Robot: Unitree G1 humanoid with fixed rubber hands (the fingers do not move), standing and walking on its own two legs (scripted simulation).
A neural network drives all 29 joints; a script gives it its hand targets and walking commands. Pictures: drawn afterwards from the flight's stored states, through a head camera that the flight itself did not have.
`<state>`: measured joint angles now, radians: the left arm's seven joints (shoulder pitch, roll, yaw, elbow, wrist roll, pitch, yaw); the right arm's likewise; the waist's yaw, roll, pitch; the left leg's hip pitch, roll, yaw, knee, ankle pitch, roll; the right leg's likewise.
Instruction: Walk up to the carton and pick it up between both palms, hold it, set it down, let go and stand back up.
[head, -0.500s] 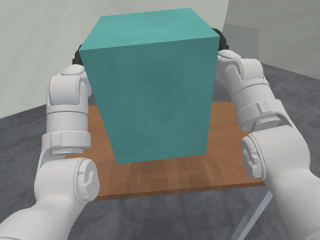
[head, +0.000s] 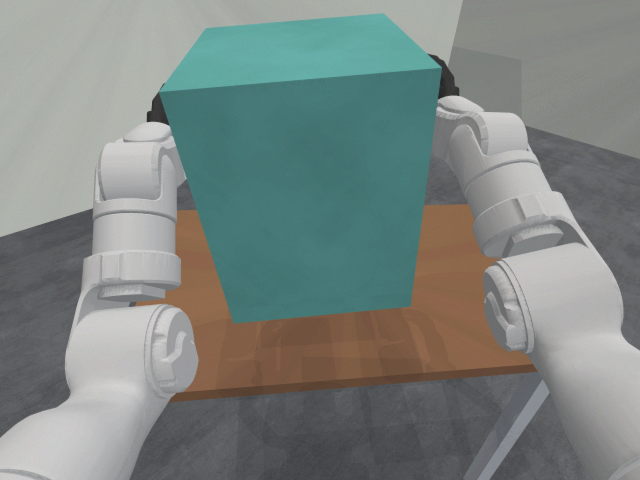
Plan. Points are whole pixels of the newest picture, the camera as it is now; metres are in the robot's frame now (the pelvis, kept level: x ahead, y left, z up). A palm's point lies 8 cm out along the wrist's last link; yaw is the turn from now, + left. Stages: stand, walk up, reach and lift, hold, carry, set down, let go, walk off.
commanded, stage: hold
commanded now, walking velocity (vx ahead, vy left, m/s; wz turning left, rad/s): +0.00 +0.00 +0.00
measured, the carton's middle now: (308, 168) +0.38 +0.00 +0.26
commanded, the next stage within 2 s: set down in 1.38 s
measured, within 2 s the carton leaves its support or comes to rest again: neither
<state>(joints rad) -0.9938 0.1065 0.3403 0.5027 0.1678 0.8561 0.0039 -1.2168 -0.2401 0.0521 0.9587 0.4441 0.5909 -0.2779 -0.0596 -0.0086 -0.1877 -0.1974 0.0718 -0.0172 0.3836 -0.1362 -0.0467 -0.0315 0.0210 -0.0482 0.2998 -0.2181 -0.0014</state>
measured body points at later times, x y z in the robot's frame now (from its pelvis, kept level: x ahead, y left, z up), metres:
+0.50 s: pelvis +0.01 +0.00 +0.00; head -0.09 +0.02 +0.44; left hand +0.39 +0.16 +0.29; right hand +0.39 -0.15 +0.33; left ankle +0.05 +0.15 -0.75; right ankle -0.03 -0.11 -0.75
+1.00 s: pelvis +0.00 +0.00 +0.00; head -0.09 +0.02 +0.44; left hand +0.39 +0.16 +0.30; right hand +0.39 -0.15 +0.33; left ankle +0.05 +0.15 -0.75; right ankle -0.03 -0.11 -0.75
